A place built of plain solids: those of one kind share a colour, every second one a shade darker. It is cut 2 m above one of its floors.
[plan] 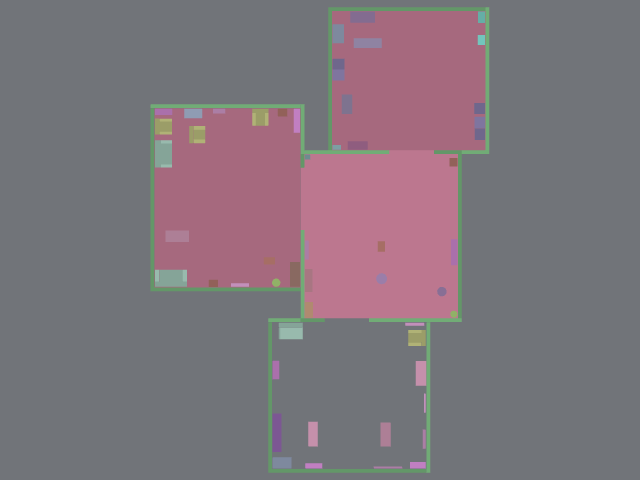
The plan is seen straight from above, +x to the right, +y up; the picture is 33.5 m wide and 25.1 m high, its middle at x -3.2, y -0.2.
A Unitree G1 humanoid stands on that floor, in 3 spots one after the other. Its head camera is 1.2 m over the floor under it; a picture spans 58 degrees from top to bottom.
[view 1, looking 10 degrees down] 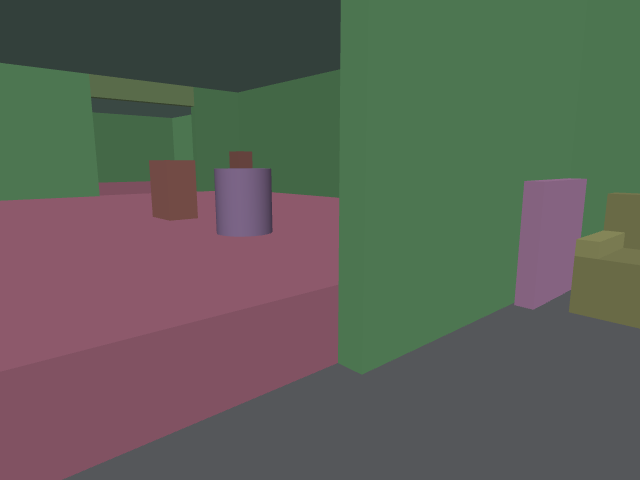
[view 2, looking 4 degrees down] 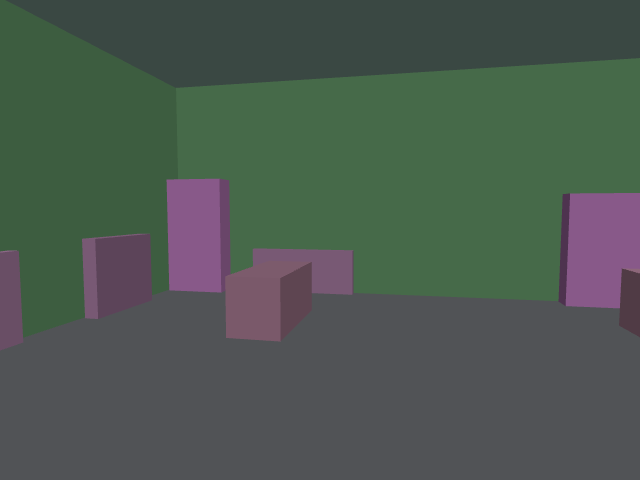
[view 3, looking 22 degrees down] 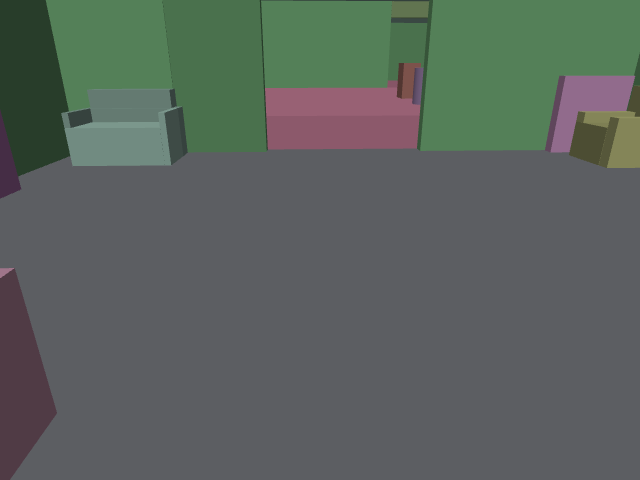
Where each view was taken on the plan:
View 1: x -2.38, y -6.06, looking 48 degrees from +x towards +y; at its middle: floor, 4.06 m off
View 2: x -1.19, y -6.02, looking -78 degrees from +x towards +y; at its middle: wall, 6.31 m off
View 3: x -2.38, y -10.99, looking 88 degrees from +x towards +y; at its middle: ground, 3.20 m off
